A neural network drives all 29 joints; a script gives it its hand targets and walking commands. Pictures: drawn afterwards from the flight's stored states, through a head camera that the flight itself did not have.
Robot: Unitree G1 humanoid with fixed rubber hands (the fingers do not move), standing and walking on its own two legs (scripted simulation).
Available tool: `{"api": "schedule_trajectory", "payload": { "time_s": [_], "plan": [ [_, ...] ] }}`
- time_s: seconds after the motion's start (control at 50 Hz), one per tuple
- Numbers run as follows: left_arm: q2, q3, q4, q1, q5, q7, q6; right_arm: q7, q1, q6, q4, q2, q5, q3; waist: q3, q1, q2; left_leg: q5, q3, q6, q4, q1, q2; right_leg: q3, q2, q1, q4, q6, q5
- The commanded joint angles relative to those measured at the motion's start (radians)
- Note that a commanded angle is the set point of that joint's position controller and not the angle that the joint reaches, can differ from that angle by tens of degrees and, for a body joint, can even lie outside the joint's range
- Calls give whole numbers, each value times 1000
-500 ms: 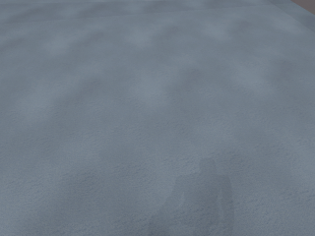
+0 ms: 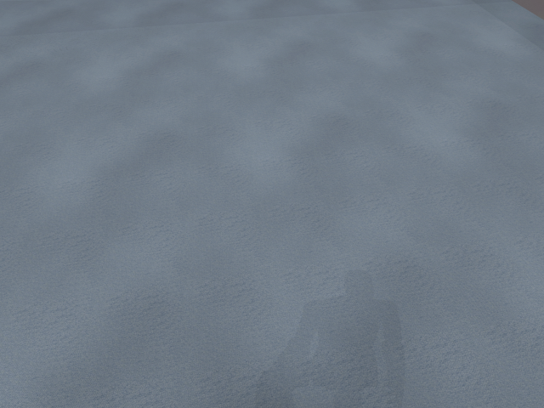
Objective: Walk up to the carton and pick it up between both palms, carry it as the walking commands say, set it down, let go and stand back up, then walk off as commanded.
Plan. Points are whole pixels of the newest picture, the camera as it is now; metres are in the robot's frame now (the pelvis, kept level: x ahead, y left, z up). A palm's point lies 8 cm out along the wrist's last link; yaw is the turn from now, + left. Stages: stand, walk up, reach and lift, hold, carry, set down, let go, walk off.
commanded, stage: stand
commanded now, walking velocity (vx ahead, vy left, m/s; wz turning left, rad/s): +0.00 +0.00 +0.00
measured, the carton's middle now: out of the picture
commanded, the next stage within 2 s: walk off in 1.84 s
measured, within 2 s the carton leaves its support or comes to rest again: neither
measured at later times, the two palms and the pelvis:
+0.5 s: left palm out of the picture +0.07 +0.30 -0.11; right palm out of the picture +0.08 -0.31 -0.10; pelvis -0.01 +0.00 +0.00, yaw +0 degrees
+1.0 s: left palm out of the picture +0.08 +0.30 -0.11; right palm out of the picture +0.10 -0.32 -0.10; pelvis +0.00 -0.01 +0.00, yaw +1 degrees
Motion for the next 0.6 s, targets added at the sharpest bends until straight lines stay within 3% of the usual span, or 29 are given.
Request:
{"api": "schedule_trajectory", "payload": {
  "time_s": [0.0, 0.2, 0.58],
  "plan": [
    [126, 24, -37, 46, 2, 4, -8, -4, 41, -11, -35, -141, -2, -25, 40, 1, 16, 106, -126, 12, -88, -25, 133, 49, -68, -36, -35, -40, 127],
    [242, 47, -137, -18, 5, -6, -16, 4, -48, -18, -120, -267, -4, -45, 25, 6, 19, 97, -149, 26, -76, -33, 152, 51, -76, -22, -13, -49, 115],
    [373, 28, -156, -173, -5, -33, -29, 32, -226, -21, -119, -392, 10, -26, -27, 7, 10, 156, -139, -10, -113, 39, 151, 69, -98, 19, -99, -54, 160]
  ]
}}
